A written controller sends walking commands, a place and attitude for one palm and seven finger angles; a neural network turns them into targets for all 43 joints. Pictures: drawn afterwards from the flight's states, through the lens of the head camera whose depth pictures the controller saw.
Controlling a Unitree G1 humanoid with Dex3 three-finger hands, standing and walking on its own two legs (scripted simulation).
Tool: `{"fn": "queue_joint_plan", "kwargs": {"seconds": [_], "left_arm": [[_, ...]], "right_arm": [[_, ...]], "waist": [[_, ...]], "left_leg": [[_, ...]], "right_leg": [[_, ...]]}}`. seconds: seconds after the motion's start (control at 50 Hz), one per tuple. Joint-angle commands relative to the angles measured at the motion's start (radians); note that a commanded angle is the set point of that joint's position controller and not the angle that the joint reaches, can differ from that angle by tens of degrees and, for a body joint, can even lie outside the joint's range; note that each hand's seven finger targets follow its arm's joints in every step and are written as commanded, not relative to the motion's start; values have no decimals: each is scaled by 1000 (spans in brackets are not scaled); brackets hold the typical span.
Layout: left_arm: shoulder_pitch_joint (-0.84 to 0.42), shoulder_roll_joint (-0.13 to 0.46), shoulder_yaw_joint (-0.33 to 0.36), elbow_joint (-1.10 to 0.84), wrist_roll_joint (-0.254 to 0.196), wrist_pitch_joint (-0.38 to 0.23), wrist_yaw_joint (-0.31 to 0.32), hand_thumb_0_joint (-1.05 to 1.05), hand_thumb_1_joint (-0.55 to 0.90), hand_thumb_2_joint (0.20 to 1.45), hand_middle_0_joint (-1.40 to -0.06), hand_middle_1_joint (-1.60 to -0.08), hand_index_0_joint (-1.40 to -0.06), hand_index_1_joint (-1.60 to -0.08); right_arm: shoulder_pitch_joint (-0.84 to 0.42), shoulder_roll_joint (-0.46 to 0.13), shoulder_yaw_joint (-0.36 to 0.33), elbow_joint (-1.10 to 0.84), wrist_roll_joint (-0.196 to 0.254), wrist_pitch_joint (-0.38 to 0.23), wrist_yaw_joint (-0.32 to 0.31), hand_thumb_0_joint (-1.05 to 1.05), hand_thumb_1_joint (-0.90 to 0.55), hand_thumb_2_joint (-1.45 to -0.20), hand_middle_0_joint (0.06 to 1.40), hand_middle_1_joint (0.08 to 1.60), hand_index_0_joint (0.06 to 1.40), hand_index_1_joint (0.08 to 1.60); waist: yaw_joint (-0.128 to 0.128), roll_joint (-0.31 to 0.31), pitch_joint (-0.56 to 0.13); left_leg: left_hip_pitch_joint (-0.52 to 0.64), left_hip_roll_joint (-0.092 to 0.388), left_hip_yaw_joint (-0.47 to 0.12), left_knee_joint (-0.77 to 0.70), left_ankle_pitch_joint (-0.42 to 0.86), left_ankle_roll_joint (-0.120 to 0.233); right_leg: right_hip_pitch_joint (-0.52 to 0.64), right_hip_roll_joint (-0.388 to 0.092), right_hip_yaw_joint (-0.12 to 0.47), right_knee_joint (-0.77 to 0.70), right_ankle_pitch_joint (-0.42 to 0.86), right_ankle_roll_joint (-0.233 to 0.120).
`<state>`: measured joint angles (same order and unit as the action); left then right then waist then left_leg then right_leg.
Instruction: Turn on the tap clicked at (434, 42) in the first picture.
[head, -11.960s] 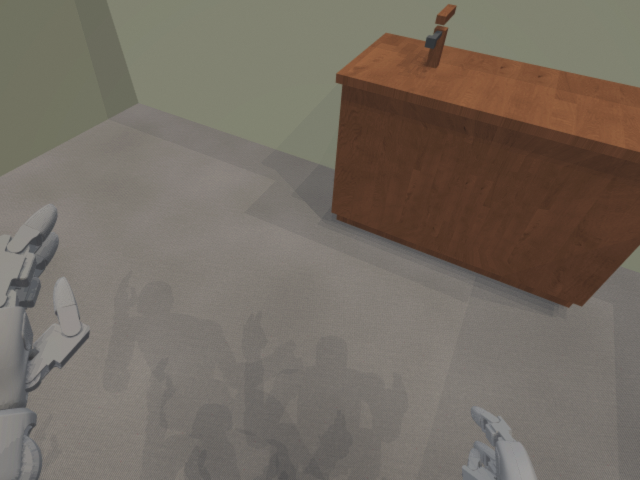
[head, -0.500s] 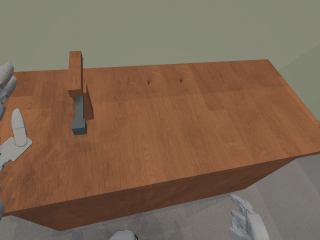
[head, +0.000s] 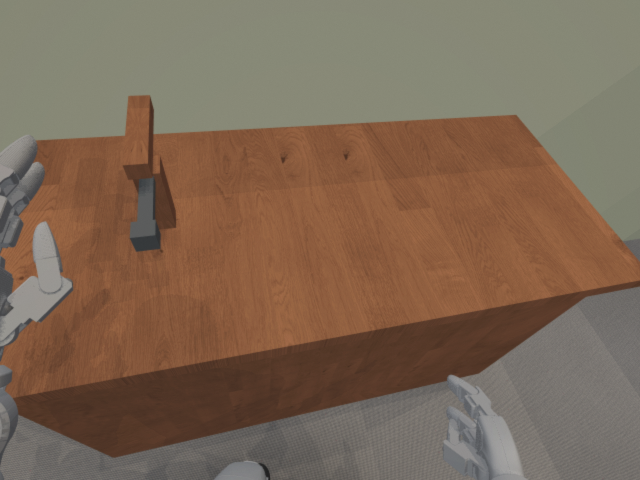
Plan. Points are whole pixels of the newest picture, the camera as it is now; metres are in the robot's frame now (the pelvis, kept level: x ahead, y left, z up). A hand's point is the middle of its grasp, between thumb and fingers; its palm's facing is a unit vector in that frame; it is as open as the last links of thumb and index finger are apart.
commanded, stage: shuffle to correct the standing spot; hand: left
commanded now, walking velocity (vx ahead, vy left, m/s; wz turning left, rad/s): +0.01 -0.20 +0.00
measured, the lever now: (145, 235) +0.35 +0.26 +0.07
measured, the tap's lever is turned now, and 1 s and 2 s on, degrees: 0 0 0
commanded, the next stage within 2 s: none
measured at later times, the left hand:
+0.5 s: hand (139, 290) +0.23 +0.20 +0.17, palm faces +0.30 -0.89 -0.34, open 7.4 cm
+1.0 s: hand (137, 283) +0.24 +0.20 +0.17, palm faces +0.30 -0.90 -0.32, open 7.4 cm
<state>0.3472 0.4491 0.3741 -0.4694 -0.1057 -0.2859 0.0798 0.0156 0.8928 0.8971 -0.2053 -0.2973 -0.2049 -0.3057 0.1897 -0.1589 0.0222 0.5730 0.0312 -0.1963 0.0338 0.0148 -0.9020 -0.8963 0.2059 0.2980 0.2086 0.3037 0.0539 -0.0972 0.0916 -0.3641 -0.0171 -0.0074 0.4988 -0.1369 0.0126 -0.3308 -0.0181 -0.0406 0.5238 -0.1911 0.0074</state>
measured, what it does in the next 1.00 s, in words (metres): stands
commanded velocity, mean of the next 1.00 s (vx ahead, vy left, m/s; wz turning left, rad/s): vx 0.00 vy -0.20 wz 0.00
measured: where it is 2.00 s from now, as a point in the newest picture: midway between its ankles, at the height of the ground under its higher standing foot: outside the picture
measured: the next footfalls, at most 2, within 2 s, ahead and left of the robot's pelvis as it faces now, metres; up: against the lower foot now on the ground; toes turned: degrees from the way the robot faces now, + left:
none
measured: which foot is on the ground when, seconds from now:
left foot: down 0.00-1.00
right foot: down 0.00-1.00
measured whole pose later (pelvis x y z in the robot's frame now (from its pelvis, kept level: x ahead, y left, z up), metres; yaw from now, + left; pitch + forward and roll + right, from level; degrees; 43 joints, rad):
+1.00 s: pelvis +0.02 -0.04 +0.00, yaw +0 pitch +0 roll -1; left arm 0.45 0.43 0.36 -0.54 -0.16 -0.17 0.07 0.02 0.89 0.90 -0.21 -0.30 -0.21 -0.31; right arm 0.19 -0.18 0.01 0.57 0.04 -0.15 -0.02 0.01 -0.90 -0.90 0.20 0.30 0.21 0.30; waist 0.03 -0.04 0.06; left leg -0.34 0.05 -0.04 0.52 -0.18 -0.04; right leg -0.29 0.05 -0.07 0.51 -0.22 -0.05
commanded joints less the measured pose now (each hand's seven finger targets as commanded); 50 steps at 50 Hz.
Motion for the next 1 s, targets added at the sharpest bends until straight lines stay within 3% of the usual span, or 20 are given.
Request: {"fn": "queue_joint_plan", "kwargs": {"seconds": [0.0,0.06,0.1,0.12,0.14,0.2,0.22,0.24,0.32,0.34,0.42,0.44,0.5,0.52,0.6,0.72,0.74,0.84,0.98], "left_arm": [[-52,167,115,-223,-23,-58,3,0,900,900,-200,-300,-200,-300],[8,152,113,-225,-49,-42,0,0,900,900,-200,-300,-200,-300],[38,160,125,-227,-61,-31,0,0,900,900,-200,-300,-200,-300],[52,193,157,-219,-63,-20,7,0,900,900,-200,-300,-200,-300],[55,155,127,-226,-69,-19,5,0,900,900,-200,-300,-200,-300],[61,172,142,-229,-77,-9,5,0,900,900,-200,-300,-200,-300],[61,203,168,-238,-74,-3,13,0,900,900,-200,-300,-200,-300],[68,173,142,-238,-76,-3,11,0,900,900,-200,-300,-200,-300],[53,193,152,-266,-74,6,10,0,900,900,-200,-300,-200,-300],[56,167,127,-262,-73,3,7,0,900,900,-200,-300,-200,-300],[47,180,131,-271,-66,12,6,0,900,900,-200,-300,-200,-300],[48,155,109,-261,-66,11,3,0,900,900,-200,-300,-200,-300],[49,160,114,-249,-66,17,-2,0,900,900,-200,-300,-200,-300],[47,176,129,-254,-64,22,3,0,900,900,-200,-300,-200,-300],[56,159,118,-231,-70,29,-5,0,900,900,-200,-300,-200,-300],[46,168,122,-255,-74,42,-1,0,900,900,-200,-300,-200,-300],[47,147,104,-249,-74,42,-2,0,900,900,-200,-300,-200,-300],[34,148,103,-282,-66,43,3,0,900,900,-200,-300,-200,-300],[48,143,102,-275,-58,51,7,0,900,900,-200,-300,-200,-300]], "right_arm": [[-50,-153,-78,-146,4,-55,-11,0,-900,-900,200,300,200,300],[-49,-151,-77,-146,13,-49,-10,0,-900,-900,200,300,200,300],[-47,-147,-75,-140,13,-45,-16,0,-900,-900,200,300,200,300],[-64,-149,-74,-144,18,-42,-20,0,-900,-900,200,300,200,300],[-52,-143,-71,-136,15,-39,-22,0,-900,-900,200,300,200,300],[-49,-146,-73,-131,17,-38,-34,0,-900,-900,200,300,200,300],[-70,-147,-73,-137,22,-38,-39,0,-900,-900,200,300,200,300],[-50,-146,-72,-127,15,-37,-41,0,-900,-900,200,300,200,300],[-56,-155,-78,-138,20,-46,-48,0,-900,-900,200,300,200,300],[-42,-155,-77,-128,15,-47,-49,0,-900,-900,200,300,200,300],[-54,-164,-83,-138,17,-54,-53,0,-900,-900,200,300,200,300],[-40,-161,-80,-132,11,-50,-53,0,-900,-900,200,300,200,300],[-36,-162,-87,-135,14,-46,-55,0,-900,-900,200,300,200,300],[-57,-162,-84,-139,17,-45,-55,0,-900,-900,200,300,200,300],[-48,-154,-83,-140,14,-31,-57,0,-900,-900,200,300,200,300],[-77,-150,-74,-154,19,-22,-58,0,-900,-900,200,300,200,300],[-68,-151,-74,-152,15,-19,-60,0,-900,-900,200,300,200,300],[-77,-155,-71,-157,11,-17,-60,0,-900,-900,200,300,200,300],[-73,-158,-74,-160,11,-11,-61,0,-900,-900,200,300,200,300]], "waist": [[-21,172,-208],[-28,101,-189],[-32,92,-176],[-30,101,-178],[-36,106,-176],[-40,109,-156],[-36,130,-161],[-39,118,-166],[-34,129,-175],[-36,125,-187],[-30,149,-195],[-32,150,-191],[-31,122,-194],[-30,144,-201],[-31,113,-186],[-33,125,-193],[-34,121,-188],[-32,176,-204],[-33,159,-211]], "left_leg": [[89,137,-131,-97,-225,-12],[113,110,-97,-34,-209,-14],[116,101,-73,6,-199,-15],[122,100,-68,6,-198,-16],[115,101,-69,9,-198,-13],[109,105,-68,20,-210,-10],[120,109,-67,6,-204,-9],[112,111,-69,6,-207,-5],[122,115,-65,-2,-163,-4],[125,121,-72,-8,-157,2],[140,132,-81,-27,-93,4],[125,138,-89,-34,-96,7],[120,136,-81,-17,-67,4],[142,135,-79,-23,-43,3],[126,133,-73,-11,-59,3],[156,134,-77,-28,-69,4],[149,137,-80,-29,-72,7],[146,154,-100,-64,-61,10],[142,157,-100,-65,-54,8]], "right_leg": [[22,-77,121,-112,-85,-29],[-30,-101,134,-157,-129,-44],[-58,-120,143,-179,-164,-51],[-61,-123,139,-182,-180,-54],[-63,-117,128,-180,-184,-53],[-91,-118,139,-188,-224,-48],[-85,-115,131,-181,-220,-48],[-76,-109,125,-177,-209,-45],[-45,-109,121,-155,-145,-36],[-38,-100,116,-148,-128,-32],[-9,-92,108,-119,-51,-16],[-3,-83,98,-116,-48,-13],[14,-91,108,-120,-2,-4],[15,-90,103,-113,11,-11],[11,-96,106,-136,12,-4],[1,-92,100,-136,-11,-13],[-2,-87,99,-141,-13,-12],[32,-74,87,-121,2,-10],[56,-73,88,-126,29,-14]]}}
